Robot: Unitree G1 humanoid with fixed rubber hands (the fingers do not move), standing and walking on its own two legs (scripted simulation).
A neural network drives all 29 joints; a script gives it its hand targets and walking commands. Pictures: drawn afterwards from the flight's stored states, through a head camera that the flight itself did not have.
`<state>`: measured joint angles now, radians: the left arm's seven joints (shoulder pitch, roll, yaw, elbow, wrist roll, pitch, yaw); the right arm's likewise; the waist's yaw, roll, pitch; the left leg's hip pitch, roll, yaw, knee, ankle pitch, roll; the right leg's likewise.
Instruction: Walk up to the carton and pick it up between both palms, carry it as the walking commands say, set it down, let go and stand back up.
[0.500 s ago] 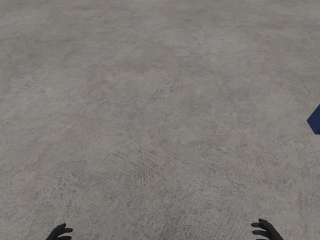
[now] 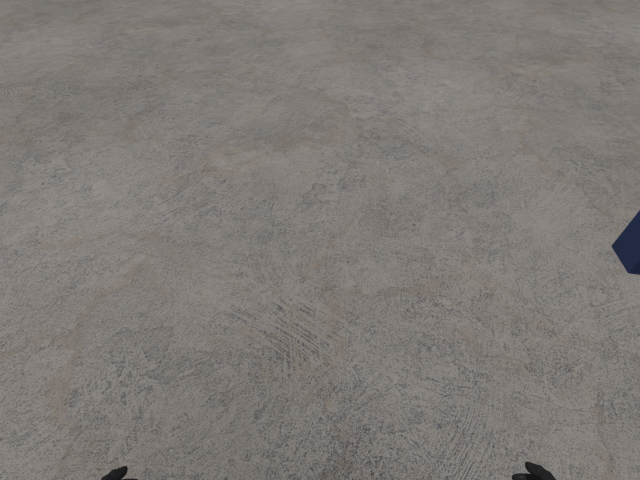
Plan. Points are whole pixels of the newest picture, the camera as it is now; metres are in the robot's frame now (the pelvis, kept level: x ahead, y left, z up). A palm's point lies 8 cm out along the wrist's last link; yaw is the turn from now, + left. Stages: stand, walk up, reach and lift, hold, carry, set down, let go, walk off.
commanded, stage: stand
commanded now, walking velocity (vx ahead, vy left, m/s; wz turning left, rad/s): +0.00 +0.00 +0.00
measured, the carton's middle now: out of the picture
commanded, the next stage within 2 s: walk up in 0.12 s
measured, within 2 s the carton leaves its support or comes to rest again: neither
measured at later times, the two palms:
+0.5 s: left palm out of the picture +0.11 +0.29 -0.09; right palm out of the picture +0.06 -0.34 -0.10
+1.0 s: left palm (267, 368) +0.32 +0.09 -0.08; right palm out of the picture +0.13 -0.50 -0.09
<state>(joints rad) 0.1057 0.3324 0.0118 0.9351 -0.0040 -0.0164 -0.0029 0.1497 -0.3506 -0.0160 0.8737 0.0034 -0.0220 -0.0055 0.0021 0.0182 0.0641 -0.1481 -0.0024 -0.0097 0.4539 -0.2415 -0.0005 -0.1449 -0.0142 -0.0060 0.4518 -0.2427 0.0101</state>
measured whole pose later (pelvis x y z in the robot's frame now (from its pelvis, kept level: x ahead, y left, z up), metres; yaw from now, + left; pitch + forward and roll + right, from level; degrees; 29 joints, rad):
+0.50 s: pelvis -0.01 -0.01 +0.00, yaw -9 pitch -3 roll +3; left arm 0.20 0.37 0.09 0.87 0.07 0.06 -0.12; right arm 0.19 -0.40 -0.08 0.83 -0.09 -0.07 -0.05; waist 0.02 0.00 0.07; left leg -0.13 0.01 0.14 0.43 -0.26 0.03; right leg -0.43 -0.08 0.03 0.89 -0.34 -0.01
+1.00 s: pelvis +0.13 -0.18 -0.02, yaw -25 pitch -4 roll +0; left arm 0.35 0.39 0.08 0.65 0.02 0.00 -0.07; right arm 0.30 -0.44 -0.04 0.59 -0.02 -0.05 0.03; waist 0.05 0.05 0.06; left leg -0.53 0.08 0.07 0.91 -0.42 0.03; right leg -0.22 0.03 0.00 0.65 -0.36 -0.04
